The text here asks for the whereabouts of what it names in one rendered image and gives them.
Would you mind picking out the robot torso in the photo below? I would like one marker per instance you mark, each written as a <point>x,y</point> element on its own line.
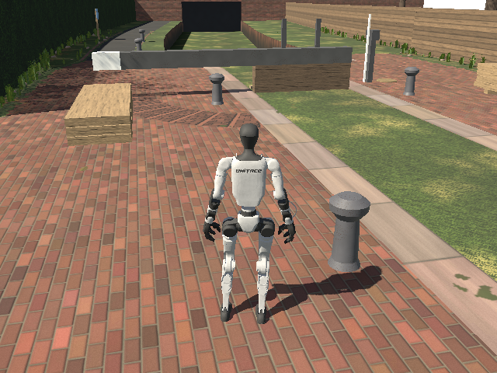
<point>248,188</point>

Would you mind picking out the right robot upper arm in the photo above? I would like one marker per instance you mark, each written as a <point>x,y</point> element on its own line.
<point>273,165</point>

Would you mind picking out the robot right forearm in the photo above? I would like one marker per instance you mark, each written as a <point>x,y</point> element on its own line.
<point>285,209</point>

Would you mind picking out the robot left forearm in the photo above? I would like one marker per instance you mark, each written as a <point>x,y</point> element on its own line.
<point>212,208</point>

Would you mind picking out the right robot hand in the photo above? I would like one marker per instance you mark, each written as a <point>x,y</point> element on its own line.
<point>290,233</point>

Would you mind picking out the robot head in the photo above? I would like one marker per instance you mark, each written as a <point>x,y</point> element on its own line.
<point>249,134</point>

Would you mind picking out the left robot upper arm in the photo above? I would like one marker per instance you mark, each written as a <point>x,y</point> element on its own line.
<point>220,178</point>

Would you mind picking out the left robot hand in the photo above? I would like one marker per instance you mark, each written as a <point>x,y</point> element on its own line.
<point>207,230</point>

